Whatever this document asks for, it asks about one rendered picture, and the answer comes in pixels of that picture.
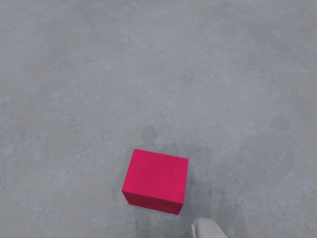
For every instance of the right robot thigh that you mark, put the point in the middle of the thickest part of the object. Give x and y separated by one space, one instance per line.
206 228

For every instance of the carton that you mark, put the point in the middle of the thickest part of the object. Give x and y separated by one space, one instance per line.
156 181

